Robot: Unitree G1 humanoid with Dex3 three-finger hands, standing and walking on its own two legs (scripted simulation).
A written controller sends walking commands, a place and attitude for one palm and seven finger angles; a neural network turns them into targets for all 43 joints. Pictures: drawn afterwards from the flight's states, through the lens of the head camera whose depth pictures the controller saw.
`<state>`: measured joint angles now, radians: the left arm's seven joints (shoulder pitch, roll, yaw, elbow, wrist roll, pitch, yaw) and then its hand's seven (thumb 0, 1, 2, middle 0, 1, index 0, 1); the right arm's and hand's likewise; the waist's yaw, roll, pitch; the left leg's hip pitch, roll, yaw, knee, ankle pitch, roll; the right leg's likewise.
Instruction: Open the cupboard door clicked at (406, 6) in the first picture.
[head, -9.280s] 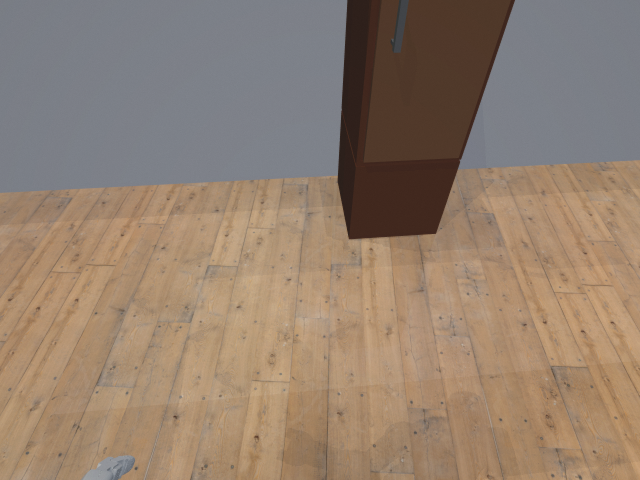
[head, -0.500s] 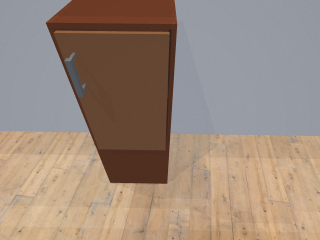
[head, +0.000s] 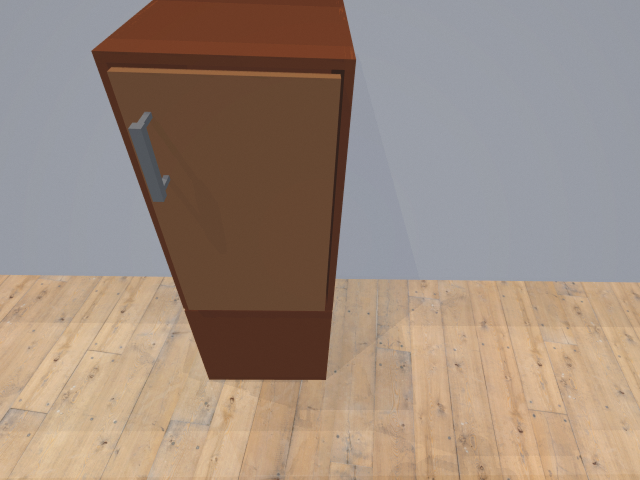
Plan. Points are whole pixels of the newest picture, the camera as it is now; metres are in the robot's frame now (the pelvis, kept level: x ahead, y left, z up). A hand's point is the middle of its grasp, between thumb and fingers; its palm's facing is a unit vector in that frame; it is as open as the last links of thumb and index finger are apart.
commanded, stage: look again from close up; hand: left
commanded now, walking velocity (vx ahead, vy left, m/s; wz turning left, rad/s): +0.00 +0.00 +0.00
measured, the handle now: (152, 158) +0.57 +0.30 +0.12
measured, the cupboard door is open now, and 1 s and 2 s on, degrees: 0 0 0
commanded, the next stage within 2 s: shuffle to correct the standing spot in 0.26 s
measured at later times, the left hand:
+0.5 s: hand out of the picture +0.07 +0.25 -0.15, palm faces +0.00 -0.95 -0.31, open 7.4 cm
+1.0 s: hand out of the picture +0.02 +0.21 -0.17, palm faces -0.01 -0.98 -0.20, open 7.3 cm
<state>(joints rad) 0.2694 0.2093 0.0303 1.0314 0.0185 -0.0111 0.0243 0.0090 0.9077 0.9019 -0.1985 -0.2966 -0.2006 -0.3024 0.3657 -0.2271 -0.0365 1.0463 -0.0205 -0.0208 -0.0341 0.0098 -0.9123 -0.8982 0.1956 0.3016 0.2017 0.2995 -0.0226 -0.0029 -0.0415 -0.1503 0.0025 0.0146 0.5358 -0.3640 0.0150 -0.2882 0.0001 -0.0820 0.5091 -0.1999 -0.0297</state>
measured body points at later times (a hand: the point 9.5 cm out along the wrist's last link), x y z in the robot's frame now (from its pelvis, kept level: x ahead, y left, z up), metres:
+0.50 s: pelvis +0.00 +0.02 +0.01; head +0.00 +0.02 +0.46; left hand +0.07 +0.30 -0.13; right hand +0.08 -0.25 -0.13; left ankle -0.05 +0.11 -0.73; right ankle +0.05 -0.10 -0.73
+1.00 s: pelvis +0.01 +0.04 +0.00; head +0.01 +0.03 +0.45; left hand +0.02 +0.26 -0.16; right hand +0.00 -0.17 -0.16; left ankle -0.05 +0.11 -0.73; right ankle +0.05 -0.10 -0.73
